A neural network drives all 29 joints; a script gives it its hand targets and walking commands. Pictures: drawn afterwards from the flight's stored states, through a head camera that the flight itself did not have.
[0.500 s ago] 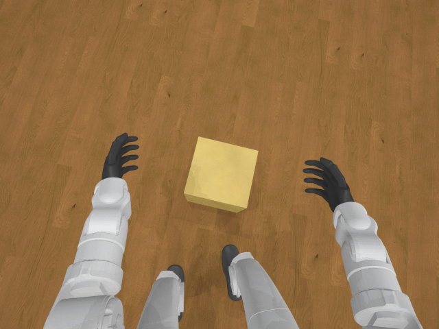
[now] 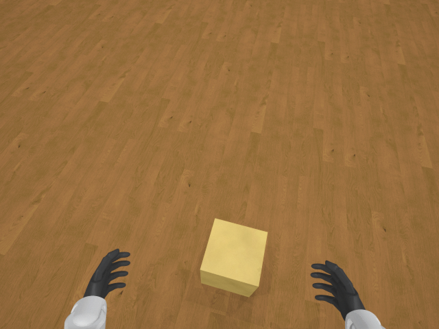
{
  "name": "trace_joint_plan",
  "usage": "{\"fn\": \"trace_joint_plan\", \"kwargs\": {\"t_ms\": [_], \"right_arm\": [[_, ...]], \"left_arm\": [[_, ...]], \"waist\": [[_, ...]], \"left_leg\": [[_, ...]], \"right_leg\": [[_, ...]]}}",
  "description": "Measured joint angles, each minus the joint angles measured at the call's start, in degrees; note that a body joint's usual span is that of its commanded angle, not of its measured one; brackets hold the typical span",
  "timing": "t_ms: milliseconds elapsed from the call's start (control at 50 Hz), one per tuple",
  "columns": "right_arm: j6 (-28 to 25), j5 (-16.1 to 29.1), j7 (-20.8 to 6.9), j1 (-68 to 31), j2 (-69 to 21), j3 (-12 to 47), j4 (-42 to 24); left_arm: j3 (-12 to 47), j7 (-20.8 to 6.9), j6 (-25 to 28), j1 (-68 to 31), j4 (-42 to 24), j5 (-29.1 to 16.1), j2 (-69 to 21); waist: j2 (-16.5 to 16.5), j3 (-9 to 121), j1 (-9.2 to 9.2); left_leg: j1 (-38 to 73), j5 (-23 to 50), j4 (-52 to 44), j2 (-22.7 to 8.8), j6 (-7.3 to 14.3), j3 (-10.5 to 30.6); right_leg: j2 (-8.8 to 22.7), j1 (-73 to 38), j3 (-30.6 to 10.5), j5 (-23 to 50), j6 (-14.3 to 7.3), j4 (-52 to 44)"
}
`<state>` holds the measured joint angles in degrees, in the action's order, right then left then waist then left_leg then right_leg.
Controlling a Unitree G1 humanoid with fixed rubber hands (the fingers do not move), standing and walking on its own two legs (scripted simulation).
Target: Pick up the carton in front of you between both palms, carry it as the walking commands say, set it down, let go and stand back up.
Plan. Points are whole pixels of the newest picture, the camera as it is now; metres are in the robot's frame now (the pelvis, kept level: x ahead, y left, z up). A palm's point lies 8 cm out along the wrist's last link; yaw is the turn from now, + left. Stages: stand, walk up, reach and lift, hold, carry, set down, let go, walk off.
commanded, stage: let go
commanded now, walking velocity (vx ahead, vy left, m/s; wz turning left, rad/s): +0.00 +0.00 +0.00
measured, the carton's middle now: (232, 259) +0.40 -0.09 -0.65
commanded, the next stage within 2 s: stand in 0.52 s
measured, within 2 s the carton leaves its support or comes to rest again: neither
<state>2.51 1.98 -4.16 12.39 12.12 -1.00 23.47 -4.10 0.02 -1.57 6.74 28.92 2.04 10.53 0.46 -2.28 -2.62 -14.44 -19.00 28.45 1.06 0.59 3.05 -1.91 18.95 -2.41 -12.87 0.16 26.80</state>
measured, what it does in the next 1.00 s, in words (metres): stands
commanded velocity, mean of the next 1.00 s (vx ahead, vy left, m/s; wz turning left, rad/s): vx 0.00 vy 0.00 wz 0.00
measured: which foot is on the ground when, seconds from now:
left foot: down 0.00-1.00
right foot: down 0.00-1.00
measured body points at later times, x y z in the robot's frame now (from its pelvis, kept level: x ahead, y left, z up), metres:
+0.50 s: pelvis -0.01 +0.00 +0.00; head -0.01 +0.00 +0.45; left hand +0.16 +0.23 -0.07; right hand +0.17 -0.24 -0.07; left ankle -0.05 +0.11 -0.74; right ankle +0.01 -0.12 -0.74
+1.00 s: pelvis +0.01 -0.02 +0.00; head +0.03 -0.05 +0.45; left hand +0.13 +0.28 -0.09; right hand +0.16 -0.30 -0.11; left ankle -0.05 +0.11 -0.74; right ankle +0.01 -0.12 -0.74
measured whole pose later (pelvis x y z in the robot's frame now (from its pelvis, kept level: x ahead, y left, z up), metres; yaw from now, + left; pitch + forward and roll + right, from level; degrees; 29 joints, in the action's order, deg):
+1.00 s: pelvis +0.01 -0.02 +0.00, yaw +2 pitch +0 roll +0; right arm 0.3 -2.2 1.7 11.5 20.2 -1.5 41.9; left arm -3.2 0.9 -0.4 10.1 44.6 2.0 18.1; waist -3.4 -0.8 0.4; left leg -7.8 -20.8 28.6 0.2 -1.2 5.2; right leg -2.2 12.9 0.5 -17.0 -1.9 29.9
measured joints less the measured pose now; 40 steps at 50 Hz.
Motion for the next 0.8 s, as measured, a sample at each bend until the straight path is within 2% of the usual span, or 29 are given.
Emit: {"fn": "trace_joint_plan", "kwargs": {"t_ms": [100,200,340,520,580,660,800], "right_arm": [[0.90,-1.36,0.12,0.32,-0.01,-1.08,1.16],[2.34,-2.62,0.13,0.35,-0.21,-1.79,1.65],[7.59,-3.28,2.21,-0.31,0.91,-1.19,-0.29],[10.74,-3.49,3.02,-0.21,1.21,-0.74,-1.87],[6.37,-4.02,4.33,-0.46,2.55,-0.71,2.41],[1.64,-4.43,4.63,-0.20,4.96,-1.63,8.01],[-1.33,-4.55,4.79,0.69,7.55,-1.64,14.07]], "left_arm": [[1.34,-1.73,-1.26,4.71,-2.33,-1.42,0.99],[2.20,-2.91,-2.97,6.90,-3.91,-2.22,1.68],[3.24,-1.38,-2.62,7.02,-2.19,-3.32,1.79],[2.91,-1.74,-4.48,5.63,-2.19,-2.52,1.25],[2.93,-0.53,-2.73,5.10,2.07,-0.26,2.34],[1.55,0.13,-0.78,5.48,6.97,1.01,5.26],[0.22,0.28,0.86,5.29,11.72,0.70,8.27]], "waist": [[-1.40,-0.49,1.90],[-2.03,-1.33,2.86],[-1.81,-0.87,2.79],[-1.44,-2.34,2.39],[-2.13,-0.15,2.28],[-3.13,1.32,2.38],[-3.98,1.55,2.90]], "left_leg": [[5.23,0.50,-2.30,0.58,0.86,-0.27],[8.74,0.64,-3.12,1.03,1.35,-0.25],[9.46,-0.38,-1.12,0.91,1.10,-0.67],[10.57,-0.31,-0.56,-0.11,-0.11,-0.60],[7.30,-0.73,1.17,-0.32,-0.57,-0.02],[4.54,-1.45,2.71,-0.43,-0.89,0.54],[4.52,-1.86,2.08,-0.57,-1.35,1.42]], "right_leg": [[0.68,-5.31,-0.31,0.42,0.72,-2.38],[1.19,-8.83,-0.26,0.33,1.10,-3.05],[0.96,-9.08,-0.52,-0.92,0.88,-0.33],[-0.03,-9.71,-0.19,-1.11,-0.36,1.13],[-0.20,-6.79,0.51,-1.49,-0.63,2.44],[-0.29,-4.11,1.16,-2.40,-1.09,4.10],[-0.29,-3.95,2.06,-3.52,-1.67,4.34]]}}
